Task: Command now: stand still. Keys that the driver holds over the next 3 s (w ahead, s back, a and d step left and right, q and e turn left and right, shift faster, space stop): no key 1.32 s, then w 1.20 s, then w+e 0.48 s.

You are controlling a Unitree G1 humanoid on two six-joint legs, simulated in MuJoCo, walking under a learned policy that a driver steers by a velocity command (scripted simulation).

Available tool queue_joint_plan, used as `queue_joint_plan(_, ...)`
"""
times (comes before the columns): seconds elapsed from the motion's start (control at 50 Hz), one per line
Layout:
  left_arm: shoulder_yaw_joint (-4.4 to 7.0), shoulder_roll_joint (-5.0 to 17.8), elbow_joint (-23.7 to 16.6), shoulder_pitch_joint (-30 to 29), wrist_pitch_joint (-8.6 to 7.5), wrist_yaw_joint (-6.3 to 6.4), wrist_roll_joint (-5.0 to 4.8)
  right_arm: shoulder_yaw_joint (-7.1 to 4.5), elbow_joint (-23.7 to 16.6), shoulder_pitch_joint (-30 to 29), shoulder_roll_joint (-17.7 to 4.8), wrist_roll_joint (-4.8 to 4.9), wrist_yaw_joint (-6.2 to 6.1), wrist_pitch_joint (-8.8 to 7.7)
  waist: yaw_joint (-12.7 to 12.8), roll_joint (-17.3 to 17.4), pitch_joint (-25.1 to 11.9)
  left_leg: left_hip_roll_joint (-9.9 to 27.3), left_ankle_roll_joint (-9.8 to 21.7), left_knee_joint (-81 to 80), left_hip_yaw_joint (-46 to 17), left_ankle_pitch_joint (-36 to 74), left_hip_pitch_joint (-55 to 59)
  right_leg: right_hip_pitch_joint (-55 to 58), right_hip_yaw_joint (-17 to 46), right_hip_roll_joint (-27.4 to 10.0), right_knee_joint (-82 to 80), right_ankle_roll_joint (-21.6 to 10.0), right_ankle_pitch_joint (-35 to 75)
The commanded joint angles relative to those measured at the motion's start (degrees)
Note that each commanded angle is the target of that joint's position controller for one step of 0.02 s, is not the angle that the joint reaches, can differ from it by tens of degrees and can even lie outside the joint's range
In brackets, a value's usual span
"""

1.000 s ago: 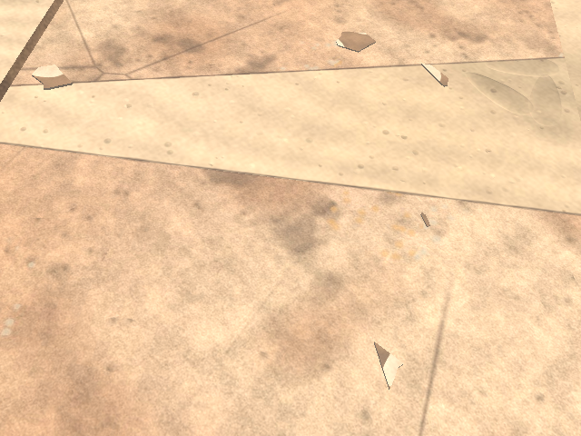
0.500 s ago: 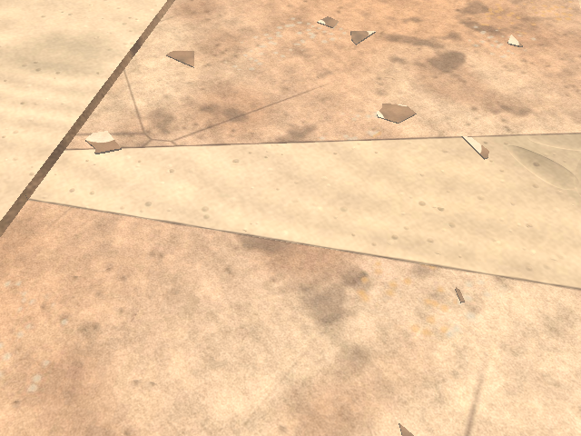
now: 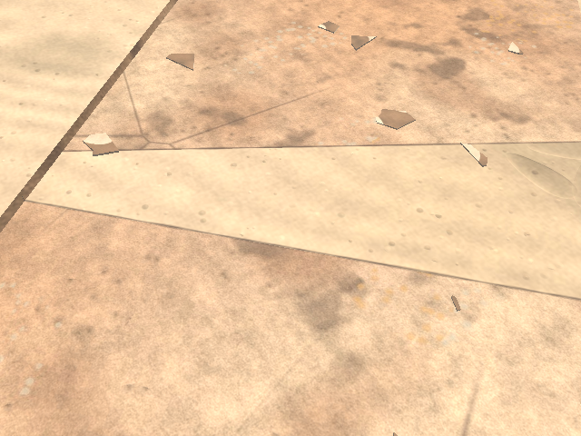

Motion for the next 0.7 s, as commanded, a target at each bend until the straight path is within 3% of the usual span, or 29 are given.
queue_joint_plan(0.02, 1.24, 6.1, -1.5, 0.2, -0.66, 0.24, -0.05, -1.51, -1.9, -0.4, -6.0, 0.04, -0.34, -0.64, -0.1, 0.0, -2.0, 3.4, 1.7, -4.3, -3.1, 12.8, 3.6, -2.7, 2.9, -2.9, -6.2, -1.0, 7.6)
queue_joint_plan(0.36, 0.61, 5.6, 4.9, 2.6, -0.62, 0.56, -0.18, -1.19, 7.8, 0.6, -5.9, 0.3, -1.0, -0.69, 0.0, -0.2, -0.2, 2.9, 0.7, -6.4, -1.7, 11.3, 4.3, -2.4, 2.8, -2.3, -9.1, -1.7, 6.1)
queue_joint_plan(0.7, -0.11, 4.5, 8.0, 5.8, -0.4, 0.6, -0.24, -0.14, 14.3, 2.0, -5.3, 0.44, -1.23, -0.7, -0.2, -0.3, 0.6, 2.8, 0.2, -7.5, -0.7, 10.6, 3.6, -1.7, 2.7, -2.0, -10.3, -2.2, 7.2)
